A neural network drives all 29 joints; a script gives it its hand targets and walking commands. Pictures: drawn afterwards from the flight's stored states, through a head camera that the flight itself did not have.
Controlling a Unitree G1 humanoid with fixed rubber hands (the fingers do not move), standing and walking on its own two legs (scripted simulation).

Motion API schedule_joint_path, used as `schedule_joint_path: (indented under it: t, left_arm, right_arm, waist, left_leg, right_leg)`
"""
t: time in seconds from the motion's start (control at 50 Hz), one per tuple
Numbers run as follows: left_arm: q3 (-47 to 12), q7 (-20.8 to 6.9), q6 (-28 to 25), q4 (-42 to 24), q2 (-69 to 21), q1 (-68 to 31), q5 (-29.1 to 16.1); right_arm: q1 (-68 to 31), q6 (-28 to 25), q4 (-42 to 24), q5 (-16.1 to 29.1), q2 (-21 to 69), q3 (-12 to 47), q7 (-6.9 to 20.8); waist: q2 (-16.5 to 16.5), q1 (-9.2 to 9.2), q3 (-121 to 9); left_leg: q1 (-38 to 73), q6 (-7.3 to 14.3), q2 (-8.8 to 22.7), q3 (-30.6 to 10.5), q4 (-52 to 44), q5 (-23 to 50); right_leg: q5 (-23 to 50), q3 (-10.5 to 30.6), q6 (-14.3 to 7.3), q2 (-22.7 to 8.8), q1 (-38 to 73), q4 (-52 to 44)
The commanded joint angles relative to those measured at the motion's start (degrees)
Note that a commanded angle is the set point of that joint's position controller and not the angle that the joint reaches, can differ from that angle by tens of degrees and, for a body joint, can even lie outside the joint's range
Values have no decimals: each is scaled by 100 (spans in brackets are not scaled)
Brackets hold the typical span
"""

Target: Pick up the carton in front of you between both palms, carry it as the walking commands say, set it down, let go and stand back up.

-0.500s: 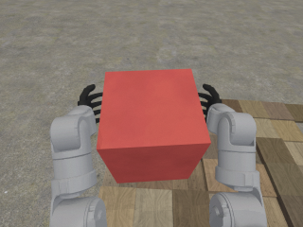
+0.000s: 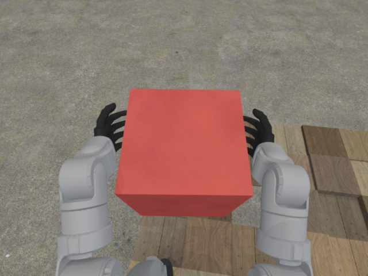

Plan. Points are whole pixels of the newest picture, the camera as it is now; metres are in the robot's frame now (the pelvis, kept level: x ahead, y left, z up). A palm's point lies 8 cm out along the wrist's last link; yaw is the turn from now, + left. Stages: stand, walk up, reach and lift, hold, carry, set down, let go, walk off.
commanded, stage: carry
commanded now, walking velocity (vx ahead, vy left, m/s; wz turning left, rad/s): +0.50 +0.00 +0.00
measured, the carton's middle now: (183, 161) +0.35 -0.01 +0.03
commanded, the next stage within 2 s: none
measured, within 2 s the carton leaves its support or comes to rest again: neither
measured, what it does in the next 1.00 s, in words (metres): walks ahead: right foot, then left foot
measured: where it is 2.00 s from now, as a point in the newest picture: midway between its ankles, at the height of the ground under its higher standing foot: (180, 101)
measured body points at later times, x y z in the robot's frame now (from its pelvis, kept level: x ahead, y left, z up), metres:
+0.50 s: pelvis +0.30 -0.06 +0.02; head +0.31 -0.07 +0.47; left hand +0.63 +0.12 +0.12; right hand +0.66 -0.18 +0.11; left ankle +0.29 +0.07 -0.65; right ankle +0.29 -0.12 -0.71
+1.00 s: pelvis +0.61 +0.00 +0.01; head +0.64 +0.00 +0.46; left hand +0.96 +0.13 +0.09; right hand +0.93 -0.18 +0.09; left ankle +0.60 +0.05 -0.73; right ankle +0.62 -0.14 -0.65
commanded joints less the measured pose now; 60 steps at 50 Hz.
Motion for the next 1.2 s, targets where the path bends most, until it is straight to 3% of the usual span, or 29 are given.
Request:
schedule_joint_path:
  t: [0.0, 0.04, 0.08, 0.12, 0.2, 0.26, 0.28, 0.3, 0.32, 0.34, 0.38, 0.42, 0.44, 0.5, 0.56, 0.66, 0.7, 0.72, 0.74, 0.76, 0.78, 0.8, 0.82, 0.84, 0.86, 0.92, 1.0, 1.12, 1.18]
  left_arm:
    - [-3853, -569, 207, -826, -4556, -3222, -1130]
    - [-3530, -435, 321, -686, -4269, -3018, -759]
    - [-3273, -336, 447, -448, -3942, -2759, -406]
    - [-3115, -307, 545, -152, -3866, -2657, -199]
    - [-3030, -389, 668, 295, -4022, -3003, -220]
    - [-3080, -460, 728, 709, -4243, -3221, -478]
    - [-3087, -470, 734, 883, -4322, -3234, -553]
    - [-3031, -460, 736, 1080, -4258, -3170, -590]
    - [-3038, -444, 719, 1187, -4282, -3354, -631]
    - [-3105, -459, 684, 1117, -4491, -3492, -779]
    - [-3352, -581, 533, 908, -5111, -4035, -1134]
    - [-3693, -724, 323, 587, -5710, -4569, -1491]
    - [-3822, -776, 233, 491, -5855, -4656, -1611]
    - [-4056, -838, 65, 254, -5925, -4404, -1756]
    - [-4170, -812, 21, 86, -5664, -3889, -1732]
    - [-4173, -755, 98, 8, -5157, -3259, -1586]
    - [-4160, -745, 144, 40, -5064, -3111, -1490]
    - [-4153, -744, 176, 64, -5024, -3068, -1434]
    - [-4109, -739, 201, 68, -4919, -3118, -1346]
    - [-4072, -724, 241, 101, -4884, -3103, -1302]
    - [-4048, -698, 298, 249, -4969, -2915, -1294]
    - [-3959, -663, 286, 166, -4940, -3051, -1228]
    - [-3925, -649, 269, 137, -5106, -3236, -1196]
    - [-3938, -645, 237, 108, -5255, -3278, -1138]
    - [-3906, -646, 199, 155, -5351, -3203, -1052]
    - [-3941, -648, 86, 155, -5520, -2772, -808]
    - [-4073, -670, 24, -17, -5566, -2052, -631]
    - [-4626, -828, 214, -865, -5613, -1079, -860]
    - [-4735, -947, 427, -1255, -5548, -545, -1080]
  right_arm:
    - [-3905, 99, -1053, 2244, 4332, 4485, 636]
    - [-4286, 213, -1098, 2646, 4386, 4588, 728]
    - [-4272, 331, -754, 2785, 4295, 4497, 796]
    - [-4243, 437, -261, 2751, 4280, 4281, 846]
    - [-4100, 552, 659, 2416, 4398, 3765, 856]
    - [-3915, 618, 1146, 1994, 4357, 3349, 753]
    - [-3825, 638, 1306, 1844, 4297, 3209, 702]
    - [-3749, 669, 1417, 1713, 4233, 3063, 659]
    - [-3809, 690, 1493, 1592, 4208, 2920, 618]
    - [-3845, 687, 1502, 1500, 4269, 2865, 581]
    - [-3917, 586, 1503, 1399, 4641, 2871, 570]
    - [-4100, 399, 1254, 1393, 4994, 2992, 581]
    - [-4145, 306, 1129, 1372, 5082, 3078, 572]
    - [-3932, 83, 786, 1320, 5074, 3327, 528]
    - [-3561, 6, 465, 1297, 4807, 3511, 489]
    - [-3251, 113, 100, 1328, 4325, 3644, 506]
    - [-3143, 174, 88, 1338, 4181, 3603, 543]
    - [-3010, 194, 160, 1330, 4107, 3567, 558]
    - [-2902, 211, 224, 1310, 4060, 3521, 580]
    - [-2791, 233, 326, 1294, 3926, 3463, 589]
    - [-2952, 227, 363, 1324, 3848, 3485, 579]
    - [-2862, 230, 404, 1441, 4098, 3562, 619]
    - [-3129, 188, 237, 1582, 4315, 3693, 678]
    - [-3347, 152, 151, 1754, 4577, 3824, 749]
    - [-3572, 103, 46, 1905, 4790, 3963, 819]
    - [-3583, -17, -16, 2182, 5136, 4250, 968]
    - [-2893, -41, -76, 2170, 5188, 4363, 1089]
    - [-1419, 189, -701, 1928, 4895, 4461, 1162]
    - [-690, 388, -1067, 1786, 4811, 4369, 1176]
  waist:
    - [228, -358, -3547]
    - [384, -239, -3268]
    - [458, -251, -3057]
    - [575, -313, -2860]
    - [929, -156, -2497]
    - [658, 107, -2366]
    - [369, 264, -2523]
    - [-616, 409, -2735]
    - [-1400, 425, -2604]
    - [-1075, 467, -2540]
    - [-319, 474, -2362]
    - [-399, 374, -2478]
    - [-540, 375, -2590]
    - [-498, 440, -2661]
    - [-470, 602, -2625]
    - [-718, 748, -2340]
    - [-839, 474, -2526]
    - [-696, 187, -2803]
    - [-324, -43, -3104]
    - [589, -12, -3574]
    - [1823, -41, -4049]
    - [1456, -152, -3743]
    - [1096, -250, -3403]
    - [539, -193, -3093]
    - [398, -127, -2979]
    - [634, -75, -2979]
    - [597, -131, -2656]
    - [1013, 14, -2030]
    - [1026, 182, -2165]
  left_leg:
    - [4552, 1114, 1856, -3156, -990, 1954]
    - [3986, 897, 1699, -2775, -1238, 1494]
    - [3586, 957, 1715, -2488, -1396, 1409]
    - [3271, 992, 1733, -2119, -1442, 1887]
    - [2464, 494, 1441, -1212, -1473, 1450]
    - [1969, 85, 1181, -671, -742, 791]
    - [1529, -124, 998, -402, 25, 683]
    - [626, -453, 568, -23, 1567, -513]
    - [-985, -481, -61, -191, 2538, -2199]
    - [-1361, -346, 198, -659, 2988, -2320]
    - [-1314, -334, 500, -692, 2825, -1678]
    - [-862, -437, 680, -736, 2351, -954]
    - [-773, -483, 658, -645, 2239, -766]
    - [-1016, -582, 647, -491, 1590, -331]
    - [-1196, -549, 557, -301, 808, 99]
    - [-201, -292, 201, 203, -874, 1133]
    - [1005, -152, 59, 378, -1296, 1485]
    - [2033, -158, -29, 530, -1549, 1665]
    - [3176, -185, 347, 219, -1386, 1499]
    - [4500, -6, 1713, -1394, -578, 2535]
    - [5835, 1080, 2632, -3602, -957, 1858]
    - [5645, 1117, 2440, -3686, -1312, 1172]
    - [5196, 1010, 2256, -3210, -1373, 1350]
    - [4631, 843, 2144, -2782, -1405, 1899]
    - [4228, 733, 2068, -2490, -1525, 1997]
    - [3778, 639, 1926, -1973, -1850, 1633]
    - [3933, 603, 1810, -1482, -2056, 2112]
    - [4035, 167, 1474, -513, -1936, 3503]
    - [3607, -136, 1334, 129, -888, 4604]
  right_leg:
    - [-13, 321, -64, -90, -2305, 978]
    - [195, 294, -71, -206, -2158, 107]
    - [-159, 92, 7, -229, -1917, -983]
    - [101, -153, 49, -235, -1593, -1971]
    - [1461, -693, 59, -27, -380, -3494]
    - [1718, -962, -55, 35, 848, -4346]
    - [1492, -442, -187, -357, 1599, -4358]
    - [1330, 1559, -512, -1634, 2236, -4682]
    - [1505, 3392, -1158, -2429, 2974, -4929]
    - [1377, 3488, -1374, -2386, 2933, -4825]
    - [2126, 2628, -1182, -2081, 2431, -4883]
    - [2486, 1915, -982, -1870, 2130, -5094]
    - [2690, 1678, -962, -1817, 2185, -5130]
    - [3084, 1169, -1004, -1648, 2720, -5151]
    - [4011, 759, -916, -1471, 3203, -4864]
    - [5231, 25, -550, -1094, 3103, -4562]
    - [5838, -234, -318, -1071, 2840, -3999]
    - [5722, -540, -140, -944, 2533, -3262]
    - [4534, -689, 4, -830, 1756, -2234]
    - [1891, -692, 153, -594, 466, -1159]
    - [-574, -317, 231, 260, -1407, 407]
    - [-516, 6, 109, 79, -2154, 874]
    - [-252, 85, 10, -139, -2352, 807]
    - [38, 77, 14, -329, -2236, 435]
    - [266, 76, 36, -474, -2061, 9]
    - [587, -96, 140, -531, -1757, -617]
    - [806, -450, 255, -500, -2025, -1873]
    - [1959, -1090, 154, -274, -1491, -3456]
    - [2297, -1576, 32, 136, 179, -4395]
